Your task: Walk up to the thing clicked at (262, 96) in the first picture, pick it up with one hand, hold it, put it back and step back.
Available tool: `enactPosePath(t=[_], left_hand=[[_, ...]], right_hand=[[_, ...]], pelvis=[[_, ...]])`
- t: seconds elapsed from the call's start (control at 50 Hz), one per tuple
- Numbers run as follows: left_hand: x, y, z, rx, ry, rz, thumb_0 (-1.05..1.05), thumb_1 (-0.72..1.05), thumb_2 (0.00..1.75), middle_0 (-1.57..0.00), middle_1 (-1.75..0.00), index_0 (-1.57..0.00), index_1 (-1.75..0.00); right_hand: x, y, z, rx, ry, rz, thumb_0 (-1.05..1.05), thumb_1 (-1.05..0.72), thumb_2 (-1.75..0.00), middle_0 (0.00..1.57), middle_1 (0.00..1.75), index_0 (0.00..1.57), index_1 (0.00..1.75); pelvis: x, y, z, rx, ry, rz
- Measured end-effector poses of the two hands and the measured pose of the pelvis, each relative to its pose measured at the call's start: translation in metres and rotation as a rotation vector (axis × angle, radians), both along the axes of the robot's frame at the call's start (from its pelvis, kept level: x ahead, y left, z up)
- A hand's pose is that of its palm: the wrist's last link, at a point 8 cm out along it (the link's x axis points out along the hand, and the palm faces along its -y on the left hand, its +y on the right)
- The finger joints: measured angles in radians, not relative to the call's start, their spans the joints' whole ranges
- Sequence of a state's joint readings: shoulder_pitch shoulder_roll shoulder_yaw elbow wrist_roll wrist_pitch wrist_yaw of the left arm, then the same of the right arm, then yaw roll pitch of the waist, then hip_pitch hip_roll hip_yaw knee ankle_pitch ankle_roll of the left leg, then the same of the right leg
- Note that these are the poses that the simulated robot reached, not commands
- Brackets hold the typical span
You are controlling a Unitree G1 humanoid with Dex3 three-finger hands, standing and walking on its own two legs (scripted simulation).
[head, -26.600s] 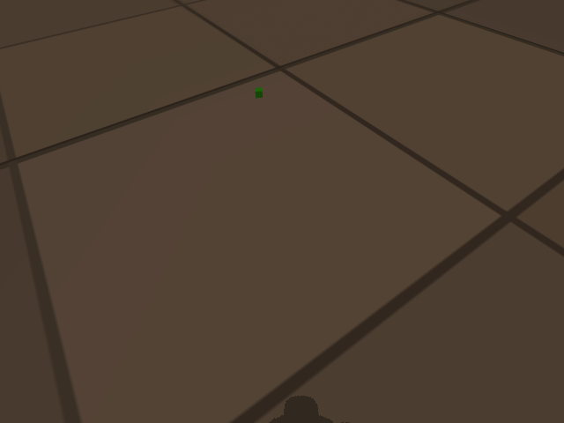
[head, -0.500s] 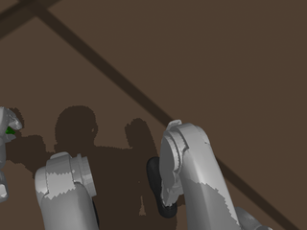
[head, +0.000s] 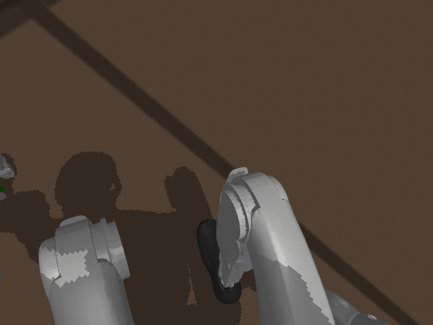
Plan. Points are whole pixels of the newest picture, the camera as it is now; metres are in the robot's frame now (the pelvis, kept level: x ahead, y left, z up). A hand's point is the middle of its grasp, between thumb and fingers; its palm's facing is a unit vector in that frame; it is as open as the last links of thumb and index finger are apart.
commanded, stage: open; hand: left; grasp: from above
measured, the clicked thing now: out of the picture +0.41 +0.33 -0.27
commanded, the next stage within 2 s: withdraw in 0.72 s
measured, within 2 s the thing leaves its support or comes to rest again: neither
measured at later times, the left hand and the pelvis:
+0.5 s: hand out of the picture +0.39 +0.31 -0.24, palm faces -0.45 -0.19 -0.87, open 9.7 cm; pelvis +0.00 +0.00 +0.00, yaw +0 degrees
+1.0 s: hand out of the picture +0.41 +0.32 -0.23, palm faces -0.38 -0.18 -0.91, open 10.9 cm; pelvis +0.00 +0.00 +0.00, yaw +0 degrees
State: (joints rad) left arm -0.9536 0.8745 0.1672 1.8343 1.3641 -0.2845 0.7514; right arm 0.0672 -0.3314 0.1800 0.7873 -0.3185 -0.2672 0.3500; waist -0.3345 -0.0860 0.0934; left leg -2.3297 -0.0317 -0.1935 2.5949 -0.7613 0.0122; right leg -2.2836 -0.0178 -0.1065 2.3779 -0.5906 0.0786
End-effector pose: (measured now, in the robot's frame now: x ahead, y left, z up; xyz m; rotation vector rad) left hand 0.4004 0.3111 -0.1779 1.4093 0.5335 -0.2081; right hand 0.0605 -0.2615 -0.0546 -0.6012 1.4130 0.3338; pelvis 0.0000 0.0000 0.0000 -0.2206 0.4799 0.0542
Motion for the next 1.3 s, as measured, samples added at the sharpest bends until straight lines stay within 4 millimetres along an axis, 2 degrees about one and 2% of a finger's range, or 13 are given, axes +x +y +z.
enactPosePath(t=[0.26, 0.42, 0.54, 0.8, 0.96, 1.08, 1.16, 1.3], left_hand=[[0.003, 0.001, -0.007, -0.005, -0.016, 0.018, -0.03, 0.27, 0.44, -0.82, -0.43, -0.81, -0.43], [0.0, 0.005, -0.007, -0.006, 0.0, 0.038, -0.01, 0.14, 0.54, -0.69, -0.5, -0.67, -0.51], [0.0, 0.007, -0.008, -0.01, 0.014, 0.027, 0.0, 0.08, 0.6, -0.63, -0.55, -0.61, -0.57], [0.002, 0.001, -0.007, -0.009, -0.01, 0.012, 0.0, 0.03, 0.63, -0.53, -0.63, -0.53, -0.64], [0.007, 0.007, -0.002, -0.006, -0.028, 0.039, 0.0, -0.01, 0.63, -0.49, -0.64, -0.51, -0.63], [0.011, 0.018, 0.032, 0.036, -0.098, 0.026, 0.0, -0.07, 0.64, -0.46, -0.65, -0.48, -0.64], [0.01, 0.023, 0.075, 0.083, -0.128, 0.009, 0.0, -0.11, 0.67, -0.44, -0.67, -0.45, -0.67], [0.003, 0.029, 0.148, 0.123, -0.036, 0.025, 0.0, -0.12, 0.7, -0.45, -0.69, -0.45, -0.69]], right_hand=[[0.002, 0.0, 0.006, 0.005, 0.008, 0.006, 0.0, -0.91, -0.9, 0.2, 0.3, 0.2, 0.3], [0.0, -0.001, 0.006, 0.003, 0.006, -0.015, 0.0, -0.9, -0.9, 0.2, 0.3, 0.2, 0.3], [-0.002, 0.0, 0.005, 0.009, 0.014, -0.018, 0.0, -0.9, -0.9, 0.2, 0.3, 0.2, 0.3], [0.001, -0.003, 0.006, 0.006, 0.002, -0.018, 0.0, -0.9, -0.9, 0.2, 0.3, 0.2, 0.3], [-0.001, -0.008, 0.008, -0.006, -0.01, -0.038, 0.0, -0.9, -0.9, 0.2, 0.3, 0.2, 0.3], [0.005, -0.011, 0.007, -0.001, -0.032, -0.119, 0.0, -0.91, -0.9, 0.2, 0.3, 0.2, 0.3], [0.022, -0.011, 0.006, 0.026, -0.074, -0.186, 0.0, -0.91, -0.9, 0.2, 0.3, 0.2, 0.3], [0.06, -0.006, 0.016, 0.077, -0.174, -0.219, 0.0, -0.92, -0.9, 0.2, 0.3, 0.2, 0.3]], pelvis=[[0.002, 0.002, 0.001, -0.012, 0.003, 0.0], [0.002, 0.002, 0.0, -0.013, 0.004, 0.002], [0.002, 0.002, 0.0, -0.011, 0.002, 0.003], [0.002, 0.001, 0.0, -0.008, 0.002, -0.001], [0.001, 0.001, -0.001, -0.005, 0.002, 0.0], [0.006, 0.0, 0.007, 0.006, 0.051, 0.008], [0.008, -0.001, 0.021, 0.027, 0.098, 0.022], [0.002, -0.004, 0.057, 0.07, 0.123, 0.047]])
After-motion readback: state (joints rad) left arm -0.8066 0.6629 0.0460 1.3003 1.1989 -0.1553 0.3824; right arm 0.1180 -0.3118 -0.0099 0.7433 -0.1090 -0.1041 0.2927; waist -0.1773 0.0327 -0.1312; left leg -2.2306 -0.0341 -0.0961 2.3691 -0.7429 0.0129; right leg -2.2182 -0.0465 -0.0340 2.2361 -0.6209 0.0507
